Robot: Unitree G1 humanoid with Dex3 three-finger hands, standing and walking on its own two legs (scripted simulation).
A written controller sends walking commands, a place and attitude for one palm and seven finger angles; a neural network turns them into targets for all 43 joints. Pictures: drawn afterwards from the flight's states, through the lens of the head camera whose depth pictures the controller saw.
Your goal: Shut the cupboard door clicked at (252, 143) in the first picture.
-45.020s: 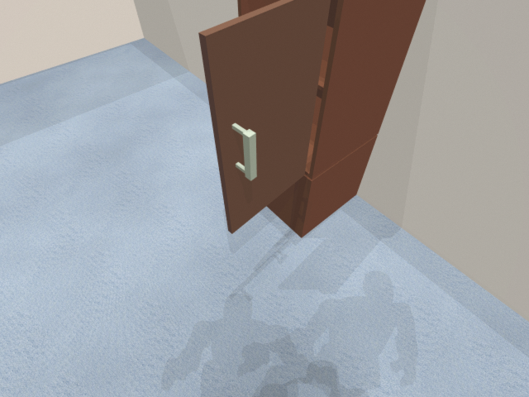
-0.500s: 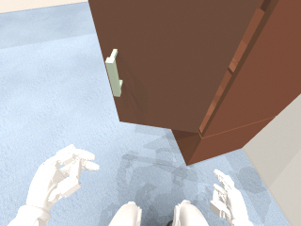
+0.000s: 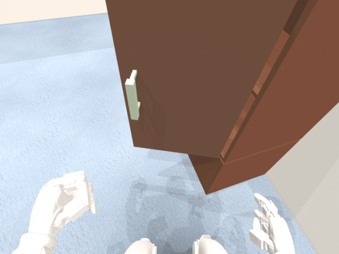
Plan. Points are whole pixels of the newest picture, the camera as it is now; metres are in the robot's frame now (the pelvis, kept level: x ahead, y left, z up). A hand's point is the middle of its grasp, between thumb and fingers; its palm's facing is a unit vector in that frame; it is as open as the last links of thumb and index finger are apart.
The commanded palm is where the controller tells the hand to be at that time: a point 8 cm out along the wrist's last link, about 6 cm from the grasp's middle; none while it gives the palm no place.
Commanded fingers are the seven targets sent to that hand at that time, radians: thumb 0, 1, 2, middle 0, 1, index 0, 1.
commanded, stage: raise the hand and make a fist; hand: left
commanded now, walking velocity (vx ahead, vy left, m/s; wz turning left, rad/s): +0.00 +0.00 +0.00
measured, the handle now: (134, 95) +0.50 +0.13 +0.06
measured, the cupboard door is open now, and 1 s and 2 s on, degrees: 63 63 63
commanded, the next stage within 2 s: bring the fist close to the handle in 0.64 s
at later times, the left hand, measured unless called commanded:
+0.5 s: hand (80, 191) +0.23 +0.20 +0.07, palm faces -0.06 -1.00 -0.03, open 3.1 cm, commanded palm +0.21 +0.25 +0.07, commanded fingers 0.00 0.90 0.90 -1.30 -1.50 -1.30 -1.50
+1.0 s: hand (96, 179) +0.26 +0.17 +0.06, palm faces -0.09 -1.00 -0.02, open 3.1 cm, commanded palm +0.25 +0.22 +0.07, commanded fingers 0.00 0.90 0.90 -1.30 -1.50 -1.30 -1.50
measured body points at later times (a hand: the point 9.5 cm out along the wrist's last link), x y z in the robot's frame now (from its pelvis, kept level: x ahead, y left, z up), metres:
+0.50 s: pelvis +0.01 +0.01 +0.01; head +0.06 +0.02 +0.46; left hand +0.23 +0.25 +0.07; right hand +0.18 -0.23 -0.06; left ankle -0.01 +0.08 -0.65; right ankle +0.05 -0.12 -0.65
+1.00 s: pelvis +0.00 +0.00 +0.00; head +0.06 +0.01 +0.45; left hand +0.26 +0.23 +0.07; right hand +0.18 -0.23 -0.07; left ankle -0.01 +0.08 -0.65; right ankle +0.05 -0.12 -0.65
